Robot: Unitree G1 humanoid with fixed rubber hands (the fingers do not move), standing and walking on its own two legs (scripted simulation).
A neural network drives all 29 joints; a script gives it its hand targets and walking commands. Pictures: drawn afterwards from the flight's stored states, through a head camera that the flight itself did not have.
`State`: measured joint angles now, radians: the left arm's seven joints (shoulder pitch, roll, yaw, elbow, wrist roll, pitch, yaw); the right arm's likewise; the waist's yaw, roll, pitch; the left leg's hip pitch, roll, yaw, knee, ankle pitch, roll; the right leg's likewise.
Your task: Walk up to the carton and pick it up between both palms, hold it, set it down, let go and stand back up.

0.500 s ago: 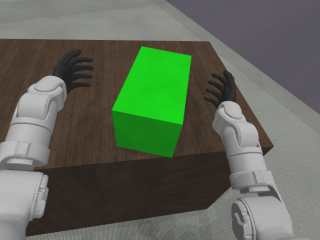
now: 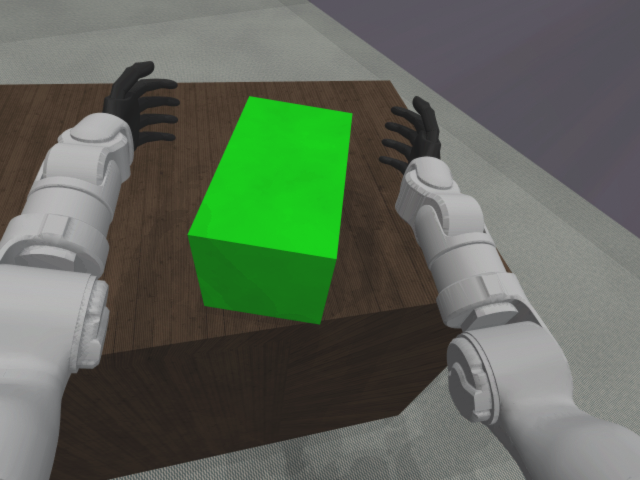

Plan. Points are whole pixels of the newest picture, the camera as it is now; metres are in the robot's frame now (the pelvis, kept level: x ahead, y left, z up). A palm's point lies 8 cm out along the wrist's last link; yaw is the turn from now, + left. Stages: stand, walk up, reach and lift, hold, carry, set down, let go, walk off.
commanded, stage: reach and lift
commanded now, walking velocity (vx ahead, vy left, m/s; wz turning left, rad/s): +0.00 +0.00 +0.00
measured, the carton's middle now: (282, 204) +0.49 -0.06 +0.05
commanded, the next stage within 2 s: none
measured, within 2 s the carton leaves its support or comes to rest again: neither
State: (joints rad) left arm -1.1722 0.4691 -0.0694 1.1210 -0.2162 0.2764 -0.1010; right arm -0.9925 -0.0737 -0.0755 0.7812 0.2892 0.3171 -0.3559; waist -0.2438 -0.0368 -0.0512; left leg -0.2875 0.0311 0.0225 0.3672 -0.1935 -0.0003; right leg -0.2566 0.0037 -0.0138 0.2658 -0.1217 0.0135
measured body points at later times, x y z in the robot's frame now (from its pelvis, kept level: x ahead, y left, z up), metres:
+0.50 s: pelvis -0.01 +0.00 -0.01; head +0.05 +0.04 +0.44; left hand +0.52 +0.11 +0.13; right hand +0.41 -0.21 +0.12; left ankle -0.01 +0.12 -0.75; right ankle +0.00 -0.13 -0.75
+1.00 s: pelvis -0.01 +0.01 -0.01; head +0.04 +0.05 +0.44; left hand +0.51 +0.10 +0.12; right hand +0.41 -0.17 +0.12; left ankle -0.01 +0.12 -0.75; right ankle +0.00 -0.13 -0.75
